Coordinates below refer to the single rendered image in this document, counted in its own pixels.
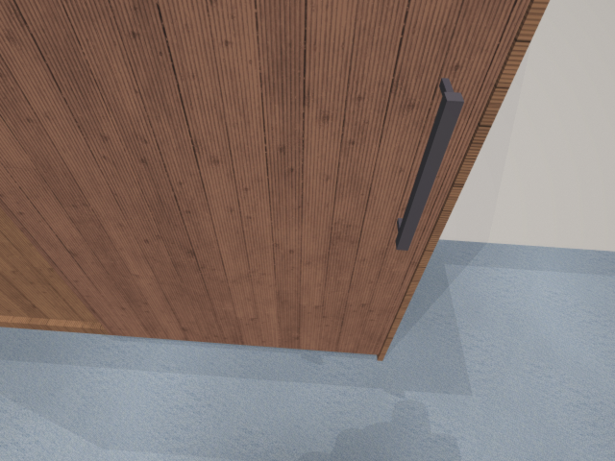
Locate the wardrobe door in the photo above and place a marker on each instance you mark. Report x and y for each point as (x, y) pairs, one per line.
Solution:
(29, 286)
(232, 171)

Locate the handle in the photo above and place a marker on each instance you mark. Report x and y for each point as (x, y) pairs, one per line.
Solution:
(440, 135)

